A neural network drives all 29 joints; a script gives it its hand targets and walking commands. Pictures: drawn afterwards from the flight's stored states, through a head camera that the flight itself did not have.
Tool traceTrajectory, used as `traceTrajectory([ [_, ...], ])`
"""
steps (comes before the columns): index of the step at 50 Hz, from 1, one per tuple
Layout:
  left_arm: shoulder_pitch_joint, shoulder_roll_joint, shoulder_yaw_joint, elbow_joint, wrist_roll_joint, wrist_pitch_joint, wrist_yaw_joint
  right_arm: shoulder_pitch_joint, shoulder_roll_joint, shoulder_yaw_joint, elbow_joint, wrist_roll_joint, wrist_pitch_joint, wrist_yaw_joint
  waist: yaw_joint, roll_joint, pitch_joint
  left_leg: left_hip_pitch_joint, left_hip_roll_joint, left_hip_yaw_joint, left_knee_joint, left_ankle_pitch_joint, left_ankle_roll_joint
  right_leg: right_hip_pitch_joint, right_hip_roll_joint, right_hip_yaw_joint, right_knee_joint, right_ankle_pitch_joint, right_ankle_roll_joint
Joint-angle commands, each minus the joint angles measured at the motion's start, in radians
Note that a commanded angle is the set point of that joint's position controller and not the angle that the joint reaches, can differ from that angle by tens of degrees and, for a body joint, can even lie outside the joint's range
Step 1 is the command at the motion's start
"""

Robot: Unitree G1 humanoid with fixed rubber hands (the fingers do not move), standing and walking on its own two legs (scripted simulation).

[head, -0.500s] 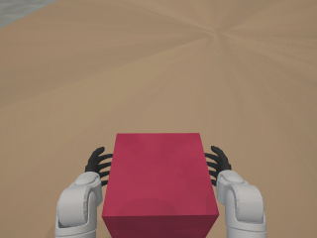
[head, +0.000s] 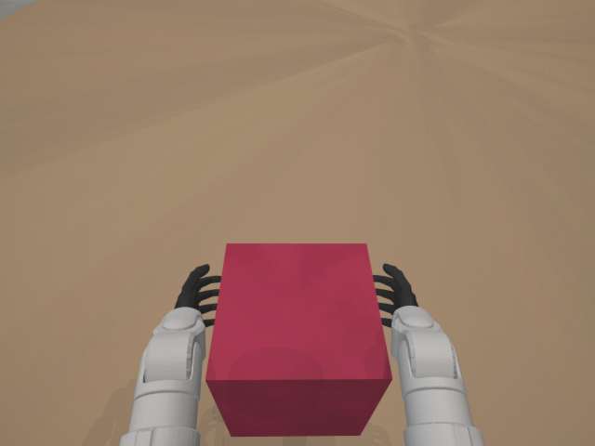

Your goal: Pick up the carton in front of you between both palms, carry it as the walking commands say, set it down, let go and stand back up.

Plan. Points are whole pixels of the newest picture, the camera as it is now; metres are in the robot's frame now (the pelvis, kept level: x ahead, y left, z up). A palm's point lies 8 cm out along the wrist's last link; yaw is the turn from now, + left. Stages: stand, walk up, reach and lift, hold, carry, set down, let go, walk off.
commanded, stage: carry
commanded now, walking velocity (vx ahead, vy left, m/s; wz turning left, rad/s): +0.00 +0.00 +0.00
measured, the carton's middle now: (296, 343) +0.29 +0.00 -0.06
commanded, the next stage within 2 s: hold in 0.70 s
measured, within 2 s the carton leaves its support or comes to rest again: neither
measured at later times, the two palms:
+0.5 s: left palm (183, 310) +0.29 +0.16 +0.04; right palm (399, 307) +0.29 -0.14 +0.04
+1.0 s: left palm (164, 329) +0.26 +0.17 +0.04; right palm (389, 314) +0.28 -0.13 +0.04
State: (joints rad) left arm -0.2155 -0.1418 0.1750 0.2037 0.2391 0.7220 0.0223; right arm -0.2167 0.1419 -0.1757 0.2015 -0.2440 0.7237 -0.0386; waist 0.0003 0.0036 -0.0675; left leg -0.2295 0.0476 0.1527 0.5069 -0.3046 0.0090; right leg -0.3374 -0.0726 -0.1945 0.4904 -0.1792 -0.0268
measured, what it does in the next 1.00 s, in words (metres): stands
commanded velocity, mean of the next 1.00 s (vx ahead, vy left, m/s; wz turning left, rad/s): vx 0.00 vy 0.00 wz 0.00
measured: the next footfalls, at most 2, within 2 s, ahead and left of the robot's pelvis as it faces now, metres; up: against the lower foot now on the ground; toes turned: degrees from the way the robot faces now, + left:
none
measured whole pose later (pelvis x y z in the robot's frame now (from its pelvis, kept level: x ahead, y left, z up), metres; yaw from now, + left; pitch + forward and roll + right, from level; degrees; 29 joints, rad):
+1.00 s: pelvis -0.01 +0.00 +0.01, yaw +3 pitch -6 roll +0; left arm -0.23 -0.15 0.19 0.23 0.25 0.70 0.01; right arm -0.23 0.15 -0.18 0.21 -0.26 0.72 -0.04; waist 0.01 0.03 0.05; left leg -0.06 -0.01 -0.01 0.42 -0.25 0.02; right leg -0.15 -0.02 0.00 0.38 -0.13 0.01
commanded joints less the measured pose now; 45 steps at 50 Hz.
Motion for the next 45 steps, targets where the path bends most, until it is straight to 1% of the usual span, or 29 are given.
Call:
traceTrajectory([
  [1,-0.528,-0.854,-0.554,-0.085,-0.252,-0.107,-0.220,-0.531,0.868,0.565,-0.081,0.258,-0.105,0.230,0.001,-0.008,-0.291,0.023,0.106,-0.101,-0.081,0.150,0.012,0.184,-0.105,0.121,-0.047,0.167,0.001],
  [4,-0.518,-0.880,-0.584,-0.114,-0.262,-0.092,-0.223,-0.519,0.895,0.597,-0.106,0.271,-0.090,0.234,0.001,-0.009,-0.314,0.036,0.108,-0.100,-0.067,0.181,0.012,0.191,-0.107,0.120,-0.035,0.197,0.000],
  [7,-0.480,-0.893,-0.609,-0.154,-0.273,-0.055,-0.220,-0.479,0.908,0.621,-0.142,0.285,-0.053,0.231,0.000,-0.004,-0.329,0.046,0.111,-0.099,-0.053,0.226,0.010,0.193,-0.108,0.118,-0.021,0.237,-0.001],
  [12,-0.435,-0.864,-0.576,-0.139,-0.252,-0.017,-0.217,-0.433,0.877,0.583,-0.130,0.264,-0.016,0.227,0.000,0.000,-0.320,0.046,0.113,-0.096,-0.042,0.275,0.006,0.180,-0.107,0.112,-0.010,0.272,0.003],
  [15,-0.453,-0.864,-0.566,-0.131,-0.250,-0.020,-0.219,-0.449,0.880,0.571,-0.121,0.261,-0.018,0.229,0.000,0.001,-0.295,0.032,0.114,-0.098,-0.050,0.256,0.005,0.170,-0.106,0.112,-0.016,0.250,0.006],
  [20,-0.489,-0.884,-0.573,-0.131,-0.261,-0.026,-0.223,-0.487,0.900,0.581,-0.126,0.270,-0.025,0.232,0.001,-0.003,-0.278,0.019,0.114,-0.102,-0.066,0.212,0.008,0.166,-0.104,0.115,-0.026,0.207,0.009],
  [35,-0.485,-0.892,-0.575,-0.125,-0.260,-0.024,-0.226,-0.479,0.906,0.578,-0.117,0.269,-0.024,0.236,0.002,0.001,-0.294,0.025,0.115,-0.101,-0.065,0.227,0.014,0.168,-0.104,0.113,-0.022,0.203,0.011],
  [36,-0.374,-0.927,-0.545,-0.097,-0.250,-0.025,-0.234,-0.374,0.929,0.558,-0.120,0.261,-0.017,0.239,-0.005,0.068,-0.203,0.041,-0.107,-0.261,-0.124,0.507,0.019,0.392,0.163,0.254,-0.052,0.392,-0.016],
  [37,-0.400,-0.894,-0.539,-0.123,-0.247,-0.045,-0.226,-0.392,0.899,0.565,-0.168,0.266,-0.033,0.233,0.010,0.053,-0.261,0.078,-0.099,-0.272,-0.102,0.600,0.014,0.442,0.157,0.289,-0.050,0.464,-0.015],
  [38,-0.381,-0.881,-0.534,-0.125,-0.232,-0.051,-0.221,-0.368,0.899,0.550,-0.155,0.243,-0.038,0.226,0.006,0.037,-0.266,0.111,-0.101,-0.280,-0.116,0.557,0.013,0.464,0.159,0.287,-0.074,0.408,-0.016],
  [39,-0.382,-0.879,-0.521,-0.128,-0.219,-0.056,-0.221,-0.396,0.889,0.555,-0.168,0.239,-0.040,0.231,0.023,0.019,-0.237,0.128,-0.109,-0.268,-0.134,0.531,0.013,0.434,0.158,0.279,-0.076,0.422,0.001],
  [41,-0.424,-0.888,-0.515,-0.104,-0.212,-0.065,-0.217,-0.459,0.891,0.570,-0.164,0.255,-0.049,0.240,0.023,0.045,-0.221,0.154,-0.113,-0.263,-0.156,0.500,0.000,0.415,0.173,0.266,-0.081,0.371,0.020],
  [42,-0.446,-0.892,-0.530,-0.096,-0.220,-0.068,-0.219,-0.462,0.897,0.571,-0.145,0.259,-0.053,0.240,0.016,0.051,-0.225,0.126,-0.111,-0.261,-0.161,0.461,-0.006,0.443,0.174,0.266,-0.087,0.332,0.015],
  [43,-0.458,-0.898,-0.537,-0.092,-0.228,-0.071,-0.221,-0.469,0.902,0.567,-0.140,0.261,-0.057,0.241,0.013,0.046,-0.222,0.135,-0.112,-0.262,-0.162,0.440,-0.007,0.423,0.177,0.264,-0.089,0.299,0.018],
  [45,-0.492,-0.909,-0.543,-0.079,-0.240,-0.074,-0.230,-0.476,0.915,0.559,-0.115,0.252,-0.058,0.241,0.003,0.027,-0.216,0.125,-0.109,-0.264,-0.167,0.377,-0.007,0.416,0.179,0.262,-0.095,0.246,0.015],
])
